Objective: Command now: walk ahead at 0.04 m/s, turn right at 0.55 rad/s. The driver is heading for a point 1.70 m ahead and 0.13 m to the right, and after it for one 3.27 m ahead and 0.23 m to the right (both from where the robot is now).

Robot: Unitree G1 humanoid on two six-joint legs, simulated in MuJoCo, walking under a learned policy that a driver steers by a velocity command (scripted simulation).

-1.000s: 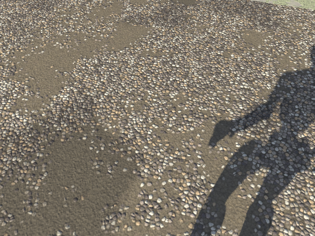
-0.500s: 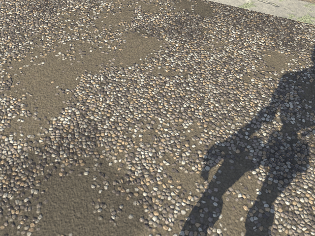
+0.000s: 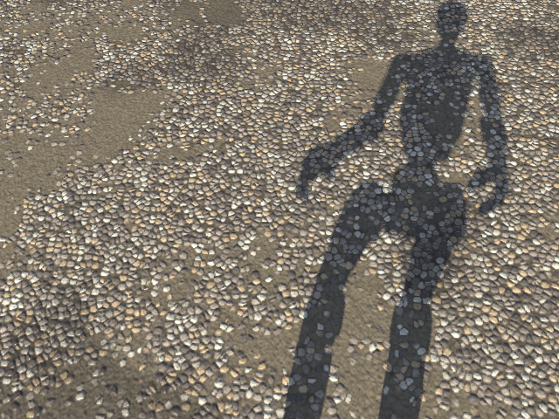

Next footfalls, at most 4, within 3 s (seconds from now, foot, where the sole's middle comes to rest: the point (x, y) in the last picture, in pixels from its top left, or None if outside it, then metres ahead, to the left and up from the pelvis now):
0.30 left None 0.10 0.15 -0.77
0.64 right None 0.01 -0.10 -0.77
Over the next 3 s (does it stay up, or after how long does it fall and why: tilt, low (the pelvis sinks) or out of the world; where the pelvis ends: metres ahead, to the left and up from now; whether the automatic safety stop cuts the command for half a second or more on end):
stays up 0.22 -0.02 -0.01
